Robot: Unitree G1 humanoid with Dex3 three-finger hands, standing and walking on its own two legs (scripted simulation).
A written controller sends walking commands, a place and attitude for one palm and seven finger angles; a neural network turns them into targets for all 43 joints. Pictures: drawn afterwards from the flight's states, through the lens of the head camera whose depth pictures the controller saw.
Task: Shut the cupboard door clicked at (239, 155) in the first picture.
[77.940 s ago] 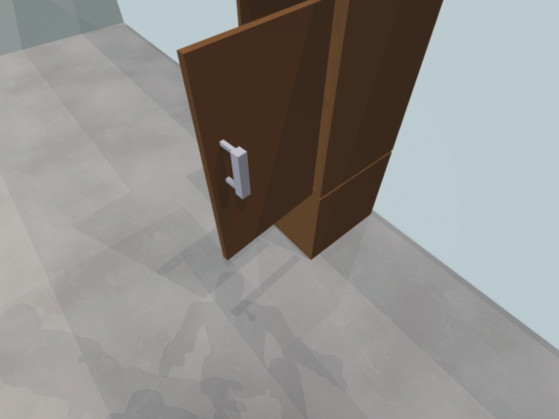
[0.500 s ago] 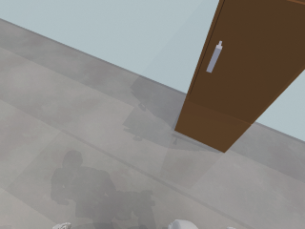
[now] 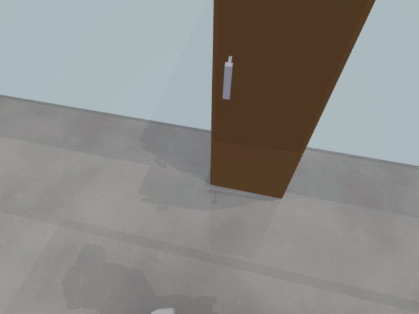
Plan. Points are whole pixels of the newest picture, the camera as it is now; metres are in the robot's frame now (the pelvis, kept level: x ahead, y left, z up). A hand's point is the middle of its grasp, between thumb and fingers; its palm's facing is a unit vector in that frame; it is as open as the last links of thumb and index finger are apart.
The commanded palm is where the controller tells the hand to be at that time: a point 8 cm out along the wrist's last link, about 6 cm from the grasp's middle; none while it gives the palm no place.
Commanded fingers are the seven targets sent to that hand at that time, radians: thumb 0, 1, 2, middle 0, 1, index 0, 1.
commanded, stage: take the last steps up to it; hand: left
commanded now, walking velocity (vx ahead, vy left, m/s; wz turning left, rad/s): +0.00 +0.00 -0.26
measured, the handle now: (228, 77) +0.78 -0.02 +0.00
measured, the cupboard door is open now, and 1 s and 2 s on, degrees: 4 4 4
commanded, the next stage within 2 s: come to a stop and stand still in 0.96 s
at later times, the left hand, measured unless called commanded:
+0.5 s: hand (155, 288) +0.20 +0.14 -0.16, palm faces -0.21 -0.96 -0.19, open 7.4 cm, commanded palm none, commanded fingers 0.00 0.90 0.90 -0.20 -0.30 -0.20 -0.30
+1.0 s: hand (187, 276) +0.23 +0.07 -0.19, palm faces -0.09 -0.99 -0.15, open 7.3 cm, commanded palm none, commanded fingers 0.00 0.90 0.90 -0.20 -0.30 -0.20 -0.30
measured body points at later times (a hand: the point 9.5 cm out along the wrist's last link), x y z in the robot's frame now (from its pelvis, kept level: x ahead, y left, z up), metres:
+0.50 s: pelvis +0.07 -0.04 +0.00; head +0.10 -0.04 +0.45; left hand +0.21 +0.19 -0.15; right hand -0.04 -0.27 -0.14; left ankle +0.01 +0.12 -0.74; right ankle +0.09 -0.18 -0.73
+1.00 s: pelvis +0.23 -0.11 -0.01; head +0.25 -0.09 +0.44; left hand +0.24 +0.12 -0.18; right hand +0.27 -0.34 -0.15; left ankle +0.27 -0.01 -0.74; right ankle +0.13 -0.19 -0.68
